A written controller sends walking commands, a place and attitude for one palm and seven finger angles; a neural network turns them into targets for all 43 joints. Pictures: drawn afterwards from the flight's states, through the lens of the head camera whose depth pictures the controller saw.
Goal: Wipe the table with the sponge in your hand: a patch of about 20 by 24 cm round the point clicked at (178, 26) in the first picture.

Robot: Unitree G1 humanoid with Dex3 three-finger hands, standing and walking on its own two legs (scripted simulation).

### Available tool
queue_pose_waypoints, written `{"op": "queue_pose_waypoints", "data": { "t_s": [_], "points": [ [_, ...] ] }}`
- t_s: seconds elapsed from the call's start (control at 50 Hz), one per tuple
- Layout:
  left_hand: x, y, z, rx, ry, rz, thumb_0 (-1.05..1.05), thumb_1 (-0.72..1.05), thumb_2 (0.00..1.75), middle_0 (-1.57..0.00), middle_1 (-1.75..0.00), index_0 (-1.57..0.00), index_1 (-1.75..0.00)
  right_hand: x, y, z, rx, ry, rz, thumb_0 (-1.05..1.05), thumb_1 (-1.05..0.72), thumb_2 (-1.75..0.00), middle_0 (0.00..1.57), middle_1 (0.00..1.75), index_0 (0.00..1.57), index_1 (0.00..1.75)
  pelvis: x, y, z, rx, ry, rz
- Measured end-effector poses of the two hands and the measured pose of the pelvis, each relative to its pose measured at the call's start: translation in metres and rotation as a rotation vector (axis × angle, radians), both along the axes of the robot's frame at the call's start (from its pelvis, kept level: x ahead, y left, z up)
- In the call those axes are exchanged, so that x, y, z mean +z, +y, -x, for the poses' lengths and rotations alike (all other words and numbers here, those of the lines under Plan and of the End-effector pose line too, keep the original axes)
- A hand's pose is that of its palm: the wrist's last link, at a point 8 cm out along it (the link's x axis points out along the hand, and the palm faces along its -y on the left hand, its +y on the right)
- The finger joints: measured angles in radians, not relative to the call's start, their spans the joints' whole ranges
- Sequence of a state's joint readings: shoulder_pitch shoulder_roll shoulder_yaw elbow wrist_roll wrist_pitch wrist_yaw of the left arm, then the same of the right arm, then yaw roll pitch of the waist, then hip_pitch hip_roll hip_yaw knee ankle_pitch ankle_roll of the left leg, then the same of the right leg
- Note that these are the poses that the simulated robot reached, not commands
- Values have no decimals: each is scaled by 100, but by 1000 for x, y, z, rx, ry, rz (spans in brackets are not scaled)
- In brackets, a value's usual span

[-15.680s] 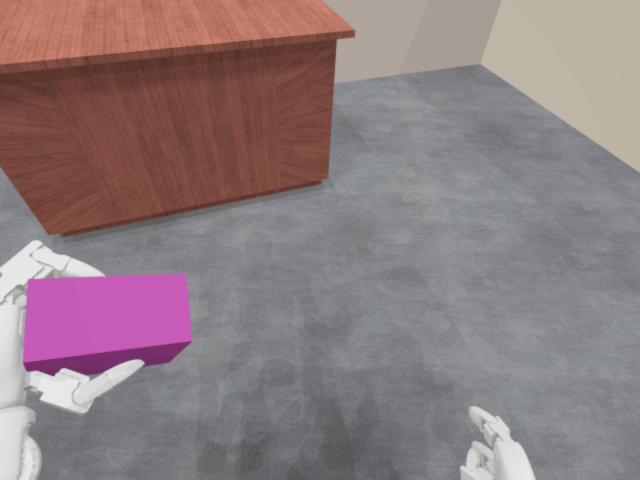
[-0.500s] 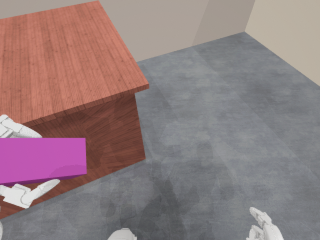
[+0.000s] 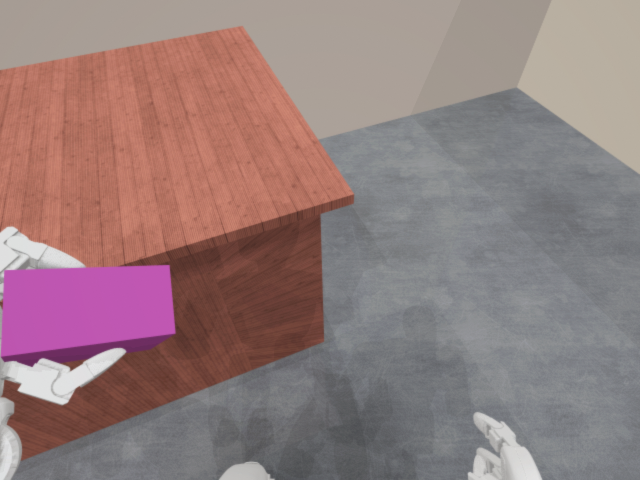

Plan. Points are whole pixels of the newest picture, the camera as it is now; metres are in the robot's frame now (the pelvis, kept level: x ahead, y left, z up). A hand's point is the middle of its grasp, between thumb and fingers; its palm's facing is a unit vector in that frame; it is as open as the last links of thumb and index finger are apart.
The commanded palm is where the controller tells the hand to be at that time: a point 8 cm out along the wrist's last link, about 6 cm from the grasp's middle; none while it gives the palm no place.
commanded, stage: shuffle to correct the standing spot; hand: left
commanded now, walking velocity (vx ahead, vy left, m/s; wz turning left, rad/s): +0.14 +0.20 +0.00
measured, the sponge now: (114, 314) +0.24 +0.21 +0.15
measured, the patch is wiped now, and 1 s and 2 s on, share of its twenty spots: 0.00 0.00 0.00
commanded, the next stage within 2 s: none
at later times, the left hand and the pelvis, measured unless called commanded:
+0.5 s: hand out of the picture +0.24 +0.34 +0.17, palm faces +0.42 -0.78 -0.46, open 10.5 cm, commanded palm +0.18 +0.37 +0.18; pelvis +0.02 +0.09 +0.00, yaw +0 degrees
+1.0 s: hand out of the picture +0.25 +0.42 +0.17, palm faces +0.42 -0.78 -0.46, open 10.5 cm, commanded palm +0.20 +0.45 +0.18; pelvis +0.04 +0.17 +0.00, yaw +0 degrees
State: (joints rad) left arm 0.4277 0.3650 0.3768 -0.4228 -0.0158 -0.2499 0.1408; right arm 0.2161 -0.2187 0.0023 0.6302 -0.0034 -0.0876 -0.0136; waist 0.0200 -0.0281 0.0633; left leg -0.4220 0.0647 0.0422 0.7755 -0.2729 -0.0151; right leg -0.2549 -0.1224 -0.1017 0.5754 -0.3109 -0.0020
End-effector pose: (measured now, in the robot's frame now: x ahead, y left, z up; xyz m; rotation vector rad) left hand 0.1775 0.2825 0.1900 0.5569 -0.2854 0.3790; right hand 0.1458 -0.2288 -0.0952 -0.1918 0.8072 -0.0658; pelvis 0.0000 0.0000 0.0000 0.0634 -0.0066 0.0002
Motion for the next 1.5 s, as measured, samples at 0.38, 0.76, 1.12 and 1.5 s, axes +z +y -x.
{"op": "queue_pose_waypoints", "data": {
  "t_s": [0.38,0.76,1.12,1.5],
  "points": [
    [12,52,-13,-58,-58,-39,-1,-53,101,-68,-137,-70,-136,-13,66,-14,-27,-26,-35,2,-90,-90,20,30,21,30,-11,66,-20,-3,-15,28],
    [7,137,-41,-104,-102,-46,-1,-53,101,-68,-136,-70,-135,7,153,-43,-67,-132,-8,2,-91,-90,20,30,20,30,-17,146,-29,-13,-11,22],
    [-11,189,-47,-11,36,61,-1,-53,101,-68,-136,-70,-135,4,183,-42,-20,12,48,2,-90,-90,21,30,21,30,2,197,-46,6,-10,-1],
    [1,233,-46,-18,-34,31,-1,-53,101,-68,-136,-70,-135,-9,263,-71,15,-42,-50,2,-90,-90,21,30,21,30,-10,245,-65,17,-17,34]
  ]
}}
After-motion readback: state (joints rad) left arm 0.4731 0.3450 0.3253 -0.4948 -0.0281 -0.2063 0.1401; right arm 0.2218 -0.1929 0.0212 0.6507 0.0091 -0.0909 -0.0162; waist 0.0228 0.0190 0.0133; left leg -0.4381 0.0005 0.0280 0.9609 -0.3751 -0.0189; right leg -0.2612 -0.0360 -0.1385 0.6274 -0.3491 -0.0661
